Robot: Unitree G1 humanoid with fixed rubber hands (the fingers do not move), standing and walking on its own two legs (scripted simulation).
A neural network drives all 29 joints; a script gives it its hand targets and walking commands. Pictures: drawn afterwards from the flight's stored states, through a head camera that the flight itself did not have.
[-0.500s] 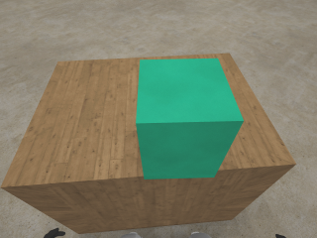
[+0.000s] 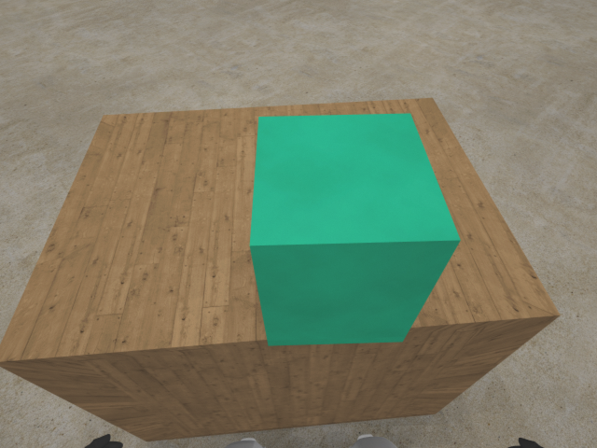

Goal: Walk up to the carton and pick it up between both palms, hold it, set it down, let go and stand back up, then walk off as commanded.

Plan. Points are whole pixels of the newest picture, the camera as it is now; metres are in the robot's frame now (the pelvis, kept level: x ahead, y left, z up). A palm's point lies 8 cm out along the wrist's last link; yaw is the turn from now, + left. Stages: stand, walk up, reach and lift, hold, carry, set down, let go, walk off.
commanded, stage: walk up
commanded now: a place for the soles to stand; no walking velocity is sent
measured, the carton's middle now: (335, 236) +0.39 -0.04 +0.07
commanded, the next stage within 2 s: reach and lift in 0.48 s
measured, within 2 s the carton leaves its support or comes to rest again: neither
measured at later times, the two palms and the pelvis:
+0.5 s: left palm out of the picture +0.11 +0.29 -0.07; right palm out of the picture +0.08 -0.32 -0.08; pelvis -0.01 -0.01 +0.00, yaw +0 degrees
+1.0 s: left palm out of the picture +0.16 +0.25 -0.04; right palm out of the picture +0.12 -0.31 -0.05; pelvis -0.01 -0.02 +0.03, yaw -1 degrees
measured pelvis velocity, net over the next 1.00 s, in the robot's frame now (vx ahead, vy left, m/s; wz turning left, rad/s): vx -0.01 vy -0.02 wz -0.01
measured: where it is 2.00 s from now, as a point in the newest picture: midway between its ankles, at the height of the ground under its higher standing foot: outside the picture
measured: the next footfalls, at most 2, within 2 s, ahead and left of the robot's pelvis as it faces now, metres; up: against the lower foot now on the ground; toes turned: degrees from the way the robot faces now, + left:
none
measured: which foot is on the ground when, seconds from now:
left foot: down 0.00-1.00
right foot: down 0.00-1.00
